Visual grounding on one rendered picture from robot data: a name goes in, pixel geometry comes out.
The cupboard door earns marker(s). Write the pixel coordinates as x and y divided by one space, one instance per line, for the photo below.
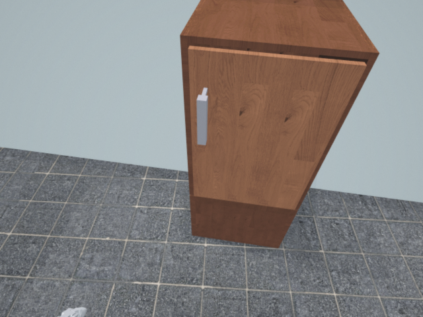
270 118

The handle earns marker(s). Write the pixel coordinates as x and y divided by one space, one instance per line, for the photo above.
202 117

